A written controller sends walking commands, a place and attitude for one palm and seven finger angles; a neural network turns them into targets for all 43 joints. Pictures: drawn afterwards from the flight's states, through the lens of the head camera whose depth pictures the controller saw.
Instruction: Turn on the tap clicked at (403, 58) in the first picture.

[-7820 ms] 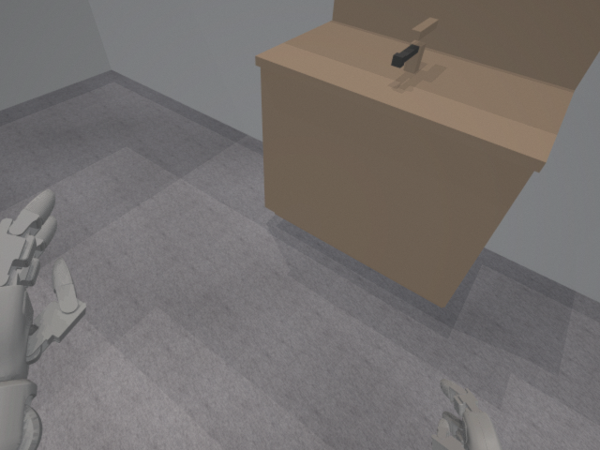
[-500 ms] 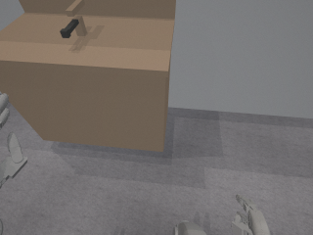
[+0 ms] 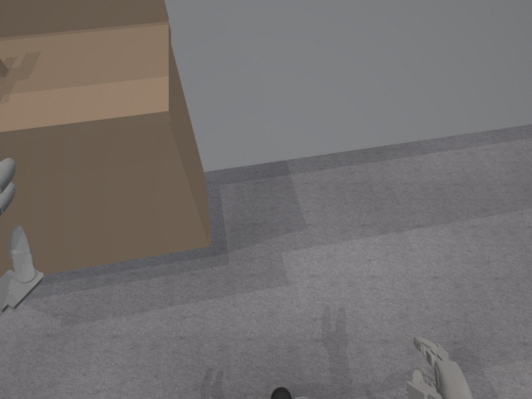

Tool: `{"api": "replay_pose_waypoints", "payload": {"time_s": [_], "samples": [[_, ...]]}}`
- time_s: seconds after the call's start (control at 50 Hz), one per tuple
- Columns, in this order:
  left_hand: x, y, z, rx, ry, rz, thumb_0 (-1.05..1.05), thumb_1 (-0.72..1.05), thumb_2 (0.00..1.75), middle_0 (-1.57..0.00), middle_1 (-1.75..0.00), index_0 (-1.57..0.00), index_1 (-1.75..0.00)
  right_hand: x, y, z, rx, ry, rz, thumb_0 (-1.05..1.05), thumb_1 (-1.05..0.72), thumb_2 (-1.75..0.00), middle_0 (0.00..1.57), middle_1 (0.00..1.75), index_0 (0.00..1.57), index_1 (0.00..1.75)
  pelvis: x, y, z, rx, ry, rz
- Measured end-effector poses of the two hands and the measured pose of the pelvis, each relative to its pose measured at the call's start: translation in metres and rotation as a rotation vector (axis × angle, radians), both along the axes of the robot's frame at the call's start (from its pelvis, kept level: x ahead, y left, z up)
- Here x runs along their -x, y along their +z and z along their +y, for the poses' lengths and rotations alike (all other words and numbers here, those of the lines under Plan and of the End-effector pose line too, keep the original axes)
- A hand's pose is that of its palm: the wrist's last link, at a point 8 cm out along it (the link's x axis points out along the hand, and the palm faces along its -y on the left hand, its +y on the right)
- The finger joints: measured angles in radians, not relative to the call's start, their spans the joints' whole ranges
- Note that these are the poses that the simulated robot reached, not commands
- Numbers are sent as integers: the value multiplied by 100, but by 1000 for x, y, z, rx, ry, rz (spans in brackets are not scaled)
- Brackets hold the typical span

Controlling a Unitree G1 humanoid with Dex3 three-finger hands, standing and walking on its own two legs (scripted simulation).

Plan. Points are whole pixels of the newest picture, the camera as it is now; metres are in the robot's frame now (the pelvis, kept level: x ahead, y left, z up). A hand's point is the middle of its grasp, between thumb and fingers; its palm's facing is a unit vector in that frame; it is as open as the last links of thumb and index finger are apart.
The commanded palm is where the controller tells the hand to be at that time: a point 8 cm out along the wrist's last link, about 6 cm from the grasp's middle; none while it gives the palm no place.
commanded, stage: turn to face it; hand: left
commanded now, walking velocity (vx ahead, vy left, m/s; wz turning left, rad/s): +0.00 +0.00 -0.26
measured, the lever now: out of the picture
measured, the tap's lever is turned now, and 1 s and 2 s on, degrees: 0 0 0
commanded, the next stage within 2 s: take the last steps up to it in 0.16 s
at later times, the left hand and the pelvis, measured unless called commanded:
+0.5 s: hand (118, 295) +0.20 +0.16 +0.16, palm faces +0.23 -0.85 -0.48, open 7.4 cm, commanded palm +0.14 +0.23 +0.18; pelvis -0.05 -0.04 +0.00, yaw -6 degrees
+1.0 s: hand (47, 266) +0.22 +0.23 +0.17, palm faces +0.37 -0.82 -0.43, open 7.4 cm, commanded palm +0.17 +0.28 +0.18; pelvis +0.00 +0.01 -0.01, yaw -3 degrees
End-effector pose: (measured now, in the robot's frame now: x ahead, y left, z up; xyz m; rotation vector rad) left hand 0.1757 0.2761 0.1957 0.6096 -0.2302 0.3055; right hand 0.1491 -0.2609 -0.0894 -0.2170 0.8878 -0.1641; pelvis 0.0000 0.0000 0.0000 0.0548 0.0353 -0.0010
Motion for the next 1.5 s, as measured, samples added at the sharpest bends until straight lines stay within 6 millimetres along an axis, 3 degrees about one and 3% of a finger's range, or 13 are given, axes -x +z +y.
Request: {"api": "replay_pose_waypoints", "payload": {"time_s": [0.12,0.2,0.34,0.4,0.5,0.66,0.76,0.86,1.02,1.1,1.22,1.34,1.5], "samples": [[14,-20,-1,108,-17,-36,1,89,90,-21,-31,-21,-30,18,12,0,46,-8,-57,1,-91,-90,20,29,19,30,20,-4,3,21,-13,-14],[22,-13,-8,79,-38,-70,1,89,90,-21,-31,-21,-30,29,13,13,-2,-17,-124,1,-91,-90,20,29,19,30,29,-6,-3,27,-49,-42],[17,-7,-40,26,-49,-103,1,89,90,-21,-30,-21,-30,48,-17,26,-148,-20,-158,1,-91,-90,21,30,20,30,39,-17,-24,64,-116,-50],[7,-13,-58,55,-79,-92,1,89,90,-21,-30,-21,-30,63,-31,17,-151,-28,-90,1,-91,-90,21,30,20,30,49,-17,-31,67,-92,-59],[5,-19,-73,62,-140,10,1,89,90,-21,-31,-21,-30,92,-23,-12,-98,-105,3,1,-91,-90,21,30,20,30,54,-3,-35,41,-106,-33],[22,1,-52,-22,-147,0,1,88,90,-22,-31,-22,-30,113,2,-46,49,-143,61,1,-91,-90,20,30,19,30,47,7,-28,24,-80,-7],[24,-2,-21,28,-83,-81,1,89,90,-21,-31,-22,-30,94,8,-36,105,-123,7,1,-91,-90,20,30,19,30,35,0,-7,40,-66,-18],[12,-16,2,80,-36,-112,1,89,90,-21,-31,-21,-30,60,4,3,48,-118,-93,1,-91,-90,20,29,19,30,24,-6,8,39,-69,-51],[-12,-4,-7,35,-56,-135,1,89,90,-21,-30,-21,-30,5,-18,68,-133,5,-150,1,-91,-90,21,30,20,30,-1,-14,11,55,-46,-48],[-24,-5,0,33,-55,-119,1,89,90,-21,-31,-21,-30,-12,-29,77,-149,42,-74,1,-90,-90,21,30,20,30,-11,-12,17,61,-22,-48],[-47,-18,30,57,-5,-1,1,89,90,-21,-31,-21,-30,-28,-14,69,-76,24,2,1,-91,-90,21,30,20,30,-36,2,35,30,-26,-15],[-82,-16,57,57,-68,-64,1,89,90,-21,-31,-21,-30,-56,-4,70,64,-6,-17,1,-91,-90,21,30,20,30,-71,-8,74,42,-34,-21],[-138,0,89,1,-124,-141,1,89,90,-21,-31,-21,-30,-97,4,123,-31,-90,-122,1,-91,-90,20,29,19,30,-104,-6,101,59,-69,-26]]}}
